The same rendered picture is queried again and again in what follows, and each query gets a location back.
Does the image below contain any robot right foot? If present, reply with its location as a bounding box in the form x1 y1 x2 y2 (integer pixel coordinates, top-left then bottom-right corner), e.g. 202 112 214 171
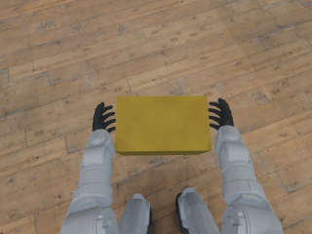
175 192 189 234

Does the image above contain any robot right thigh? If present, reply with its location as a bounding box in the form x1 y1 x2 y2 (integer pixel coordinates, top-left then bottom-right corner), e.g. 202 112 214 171
177 192 220 234

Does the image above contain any robot right upper arm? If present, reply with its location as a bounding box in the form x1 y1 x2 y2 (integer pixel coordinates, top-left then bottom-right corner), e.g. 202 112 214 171
220 203 283 234

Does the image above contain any carton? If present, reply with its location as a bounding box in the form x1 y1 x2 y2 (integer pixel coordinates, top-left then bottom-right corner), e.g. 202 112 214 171
114 96 212 156

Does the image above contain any left robot forearm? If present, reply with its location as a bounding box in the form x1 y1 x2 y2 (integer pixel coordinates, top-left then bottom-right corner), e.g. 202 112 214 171
59 129 115 234

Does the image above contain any right robot forearm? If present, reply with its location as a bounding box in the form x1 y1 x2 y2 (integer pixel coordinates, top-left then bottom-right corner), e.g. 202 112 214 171
214 125 284 234

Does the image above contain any robot left upper arm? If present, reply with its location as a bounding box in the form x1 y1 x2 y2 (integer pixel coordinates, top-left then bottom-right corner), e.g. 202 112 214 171
60 205 120 234

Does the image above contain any left robot hand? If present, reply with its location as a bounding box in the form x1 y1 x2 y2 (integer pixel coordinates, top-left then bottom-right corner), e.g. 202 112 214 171
92 102 116 133

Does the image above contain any right robot hand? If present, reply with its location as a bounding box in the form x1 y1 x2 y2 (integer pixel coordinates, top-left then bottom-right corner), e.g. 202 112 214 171
208 98 234 130

